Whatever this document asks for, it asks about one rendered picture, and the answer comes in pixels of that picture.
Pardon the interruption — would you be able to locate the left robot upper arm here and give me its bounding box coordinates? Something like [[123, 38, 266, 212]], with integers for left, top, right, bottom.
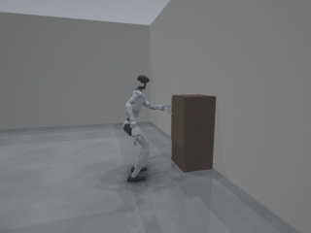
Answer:
[[143, 99, 152, 108]]

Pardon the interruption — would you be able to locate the robot left forearm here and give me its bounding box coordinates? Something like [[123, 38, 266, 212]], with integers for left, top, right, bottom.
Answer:
[[148, 104, 159, 110]]

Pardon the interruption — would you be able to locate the right robot hand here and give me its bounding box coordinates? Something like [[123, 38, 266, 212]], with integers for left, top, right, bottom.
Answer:
[[131, 127, 142, 146]]

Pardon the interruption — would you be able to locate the left robot hand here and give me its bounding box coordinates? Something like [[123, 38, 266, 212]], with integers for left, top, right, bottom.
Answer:
[[159, 105, 168, 112]]

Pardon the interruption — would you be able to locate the cupboard door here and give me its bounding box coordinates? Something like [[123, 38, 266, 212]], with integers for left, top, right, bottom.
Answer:
[[171, 96, 186, 148]]

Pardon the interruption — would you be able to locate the humanoid robot head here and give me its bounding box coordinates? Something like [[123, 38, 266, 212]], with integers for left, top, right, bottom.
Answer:
[[135, 75, 150, 92]]

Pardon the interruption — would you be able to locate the right robot upper arm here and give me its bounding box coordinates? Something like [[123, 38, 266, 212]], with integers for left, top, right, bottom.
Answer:
[[124, 89, 143, 109]]

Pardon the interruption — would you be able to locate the robot right forearm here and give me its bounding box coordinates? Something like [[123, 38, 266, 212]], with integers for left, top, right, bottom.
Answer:
[[125, 104, 137, 129]]

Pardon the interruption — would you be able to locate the robot left foot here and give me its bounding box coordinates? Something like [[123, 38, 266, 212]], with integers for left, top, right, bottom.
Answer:
[[130, 166, 148, 173]]

